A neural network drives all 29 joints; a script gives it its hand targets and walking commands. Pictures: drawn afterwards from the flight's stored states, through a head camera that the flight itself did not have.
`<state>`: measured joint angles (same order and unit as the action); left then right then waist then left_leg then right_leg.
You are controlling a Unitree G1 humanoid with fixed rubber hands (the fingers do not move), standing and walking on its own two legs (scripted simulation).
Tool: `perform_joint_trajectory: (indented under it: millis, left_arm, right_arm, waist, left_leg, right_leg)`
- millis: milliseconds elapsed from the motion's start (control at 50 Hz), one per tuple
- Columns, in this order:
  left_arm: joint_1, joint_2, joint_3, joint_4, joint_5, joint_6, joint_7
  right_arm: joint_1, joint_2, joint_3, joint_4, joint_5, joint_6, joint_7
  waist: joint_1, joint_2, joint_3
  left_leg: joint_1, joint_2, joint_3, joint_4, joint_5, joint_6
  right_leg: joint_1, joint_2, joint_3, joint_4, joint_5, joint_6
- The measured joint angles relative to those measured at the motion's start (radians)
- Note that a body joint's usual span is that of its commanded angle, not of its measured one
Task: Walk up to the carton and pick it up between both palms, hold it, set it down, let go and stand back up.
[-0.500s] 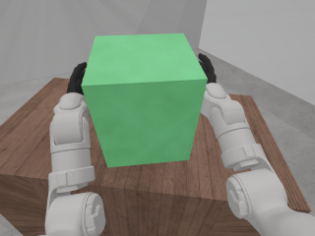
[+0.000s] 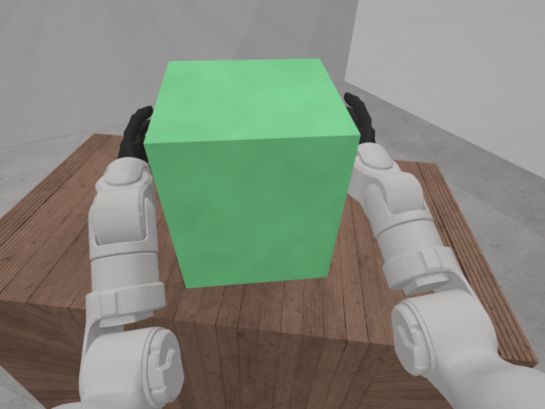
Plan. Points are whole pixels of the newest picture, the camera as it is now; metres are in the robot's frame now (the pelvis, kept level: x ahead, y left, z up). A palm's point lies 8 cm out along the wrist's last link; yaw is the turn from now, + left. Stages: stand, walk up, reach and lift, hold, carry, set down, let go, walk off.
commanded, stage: hold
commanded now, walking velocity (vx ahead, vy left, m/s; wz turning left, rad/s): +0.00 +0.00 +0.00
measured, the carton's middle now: (252, 174) +0.38 +0.01 +0.20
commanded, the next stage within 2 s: none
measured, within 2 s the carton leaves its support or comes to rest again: neither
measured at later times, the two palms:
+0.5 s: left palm (136, 168) +0.36 +0.16 +0.23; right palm (359, 151) +0.37 -0.14 +0.24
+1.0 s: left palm (134, 168) +0.36 +0.16 +0.23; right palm (358, 150) +0.37 -0.14 +0.25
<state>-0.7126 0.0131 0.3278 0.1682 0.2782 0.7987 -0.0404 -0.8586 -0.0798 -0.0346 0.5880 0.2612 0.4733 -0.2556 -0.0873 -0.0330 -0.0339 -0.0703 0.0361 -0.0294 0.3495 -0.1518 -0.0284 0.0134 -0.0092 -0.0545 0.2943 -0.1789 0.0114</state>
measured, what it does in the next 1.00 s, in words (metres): stands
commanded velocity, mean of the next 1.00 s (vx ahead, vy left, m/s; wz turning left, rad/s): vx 0.00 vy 0.00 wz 0.00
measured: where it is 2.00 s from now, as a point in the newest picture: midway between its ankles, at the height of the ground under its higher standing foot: outside the picture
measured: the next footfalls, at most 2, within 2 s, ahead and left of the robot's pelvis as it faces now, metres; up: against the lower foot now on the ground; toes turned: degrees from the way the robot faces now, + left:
none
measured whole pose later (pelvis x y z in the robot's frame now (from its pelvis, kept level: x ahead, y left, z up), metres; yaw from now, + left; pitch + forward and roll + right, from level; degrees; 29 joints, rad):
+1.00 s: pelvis +0.00 +0.00 +0.00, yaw +0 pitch -8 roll -1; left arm -0.69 0.02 0.32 0.14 0.28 0.80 -0.04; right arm -0.85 -0.08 -0.03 0.57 0.28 0.47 -0.26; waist -0.10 -0.04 -0.03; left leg -0.07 0.04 -0.04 0.37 -0.16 -0.03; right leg 0.02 -0.01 -0.06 0.30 -0.18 0.01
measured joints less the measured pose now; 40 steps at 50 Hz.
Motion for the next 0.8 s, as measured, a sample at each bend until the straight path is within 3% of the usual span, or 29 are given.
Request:
perform_joint_trajectory:
  millis: [240,400,800]
  left_arm:
    - [0.017,-0.002,0.004,-0.014,0.007,0.013,-0.007]
    - [0.04,0.003,-0.016,-0.06,-0.008,0.005,-0.001]
    - [0.013,-0.006,0.007,-0.024,0.006,0.005,-0.006]
  right_arm:
    - [0.003,0.001,0.013,0.009,0.017,0.003,-0.007]
    - [0.028,0.002,0.016,-0.052,0.029,0.002,-0.015]
    - [0.006,-0.001,0.012,-0.016,0.014,0.006,-0.008]
  waist:
    - [0.002,-0.009,0.006]
    - [-0.011,-0.003,0.008]
    - [0.002,-0.001,0.011]
  left_leg:
    - [0.016,0.002,-0.005,0.005,-0.009,-0.004]
    - [0.002,0.003,-0.012,0.02,-0.015,-0.004]
    - [0.011,0.001,-0.001,0.007,-0.005,-0.001]
  right_leg:
    - [0.021,0.002,-0.005,-0.002,-0.007,-0.002]
    - [0.016,0.004,-0.011,-0.003,-0.006,-0.001]
    - [0.015,0.002,0.0,0.0,-0.002,0.0]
